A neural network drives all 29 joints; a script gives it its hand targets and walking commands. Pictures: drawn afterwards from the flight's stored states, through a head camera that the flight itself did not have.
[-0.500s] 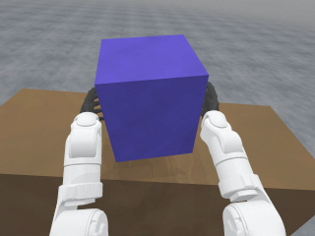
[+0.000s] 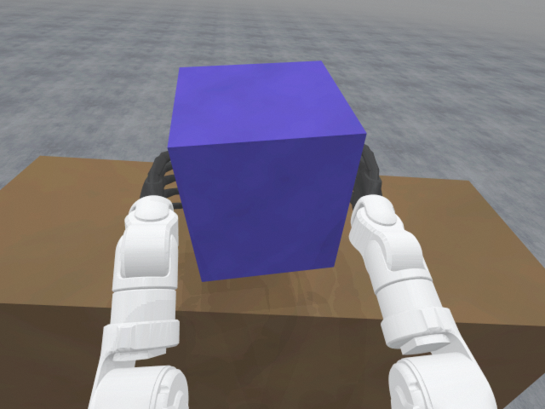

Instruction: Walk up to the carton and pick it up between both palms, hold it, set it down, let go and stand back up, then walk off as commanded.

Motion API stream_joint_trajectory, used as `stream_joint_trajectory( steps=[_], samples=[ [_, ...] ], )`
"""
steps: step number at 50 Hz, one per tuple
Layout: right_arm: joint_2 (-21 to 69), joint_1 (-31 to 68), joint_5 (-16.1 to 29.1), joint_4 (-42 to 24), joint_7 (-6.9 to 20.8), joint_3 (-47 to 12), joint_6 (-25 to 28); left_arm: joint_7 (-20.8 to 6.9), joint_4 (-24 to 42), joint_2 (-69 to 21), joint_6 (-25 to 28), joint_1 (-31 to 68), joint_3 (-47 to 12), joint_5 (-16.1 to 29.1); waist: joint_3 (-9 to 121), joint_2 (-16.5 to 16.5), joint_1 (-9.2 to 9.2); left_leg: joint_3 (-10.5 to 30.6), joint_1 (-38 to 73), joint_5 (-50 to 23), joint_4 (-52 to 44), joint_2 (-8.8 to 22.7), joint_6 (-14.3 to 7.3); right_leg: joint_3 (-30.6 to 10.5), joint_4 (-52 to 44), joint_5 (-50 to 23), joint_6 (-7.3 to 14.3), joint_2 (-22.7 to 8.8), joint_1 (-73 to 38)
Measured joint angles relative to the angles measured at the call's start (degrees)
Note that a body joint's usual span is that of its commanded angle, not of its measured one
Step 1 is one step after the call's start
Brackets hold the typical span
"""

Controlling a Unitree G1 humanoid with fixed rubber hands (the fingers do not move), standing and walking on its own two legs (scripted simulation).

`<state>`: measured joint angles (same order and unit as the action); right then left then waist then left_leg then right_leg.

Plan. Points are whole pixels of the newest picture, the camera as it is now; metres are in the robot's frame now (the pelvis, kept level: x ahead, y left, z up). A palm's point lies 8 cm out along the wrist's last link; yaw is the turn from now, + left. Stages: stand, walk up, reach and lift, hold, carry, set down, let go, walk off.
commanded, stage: hold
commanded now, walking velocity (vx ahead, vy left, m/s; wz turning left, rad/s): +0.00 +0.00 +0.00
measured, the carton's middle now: (260, 172) +0.41 +0.00 +0.21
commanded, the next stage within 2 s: none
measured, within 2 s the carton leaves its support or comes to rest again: neither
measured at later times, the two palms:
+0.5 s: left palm (154, 206) +0.35 +0.15 +0.19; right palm (364, 194) +0.35 -0.14 +0.21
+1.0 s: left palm (158, 201) +0.35 +0.15 +0.19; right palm (367, 193) +0.35 -0.15 +0.21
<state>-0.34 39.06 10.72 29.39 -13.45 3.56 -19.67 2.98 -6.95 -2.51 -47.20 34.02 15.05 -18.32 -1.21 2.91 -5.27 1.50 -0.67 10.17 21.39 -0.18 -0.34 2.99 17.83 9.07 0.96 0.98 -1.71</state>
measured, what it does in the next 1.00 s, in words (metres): stands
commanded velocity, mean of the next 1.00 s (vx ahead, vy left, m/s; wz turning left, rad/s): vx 0.00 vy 0.00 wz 0.00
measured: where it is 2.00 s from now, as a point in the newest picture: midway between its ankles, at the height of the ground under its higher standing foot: outside the picture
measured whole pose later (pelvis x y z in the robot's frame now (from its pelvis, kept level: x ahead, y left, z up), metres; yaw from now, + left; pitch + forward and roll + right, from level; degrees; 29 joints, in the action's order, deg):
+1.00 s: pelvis +0.00 -0.01 +0.00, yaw +1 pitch -11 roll -1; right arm 0.4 40.8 8.9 31.4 -14.0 4.2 -19.1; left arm 1.1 -10.5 -1.6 -45.4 36.0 16.5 -19.2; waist -1.6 3.7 -5.6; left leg 1.8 -0.1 9.4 20.5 0.0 0.0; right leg 3.7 17.8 9.0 1.4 1.0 -2.1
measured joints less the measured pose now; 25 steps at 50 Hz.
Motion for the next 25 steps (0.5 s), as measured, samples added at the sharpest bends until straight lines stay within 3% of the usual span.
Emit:
stream_joint_trajectory(
  steps=[4,10,25],
  samples=[
    [0.2,1.1,-0.7,1.0,-0.1,0.5,-0.6,-1.3,-1.9,0.1,0.4,1.2,1.3,-0.9,-0.4,0.1,0.05,0.0,0.5,-0.3,-0.4,0.0,0.0,0.0,-0.3,-0.2,0.0,0.0,-0.5],
    [0.6,1.5,-1.2,1.9,0.3,1.0,0.3,-0.3,-1.5,0.4,0.4,1.1,0.9,0.0,0.5,0.4,0.23,0.0,-0.2,-0.5,-0.5,0.0,0.1,0.1,0.1,-0.1,0.2,0.0,0.4],
    [1.0,1.3,-1.5,2.5,0.3,1.2,0.4,-1.4,-2.1,0.8,0.7,0.6,0.6,-0.7,0.0,1.1,-0.08,0.5,0.4,-0.5,-0.4,0.2,0.4,0.6,-0.1,-0.1,0.4,0.1,-0.4]
  ],
)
